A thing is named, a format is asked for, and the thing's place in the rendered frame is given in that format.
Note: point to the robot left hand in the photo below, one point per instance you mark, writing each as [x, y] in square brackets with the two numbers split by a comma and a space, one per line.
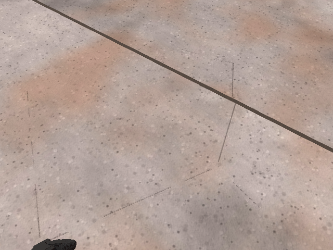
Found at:
[47, 244]

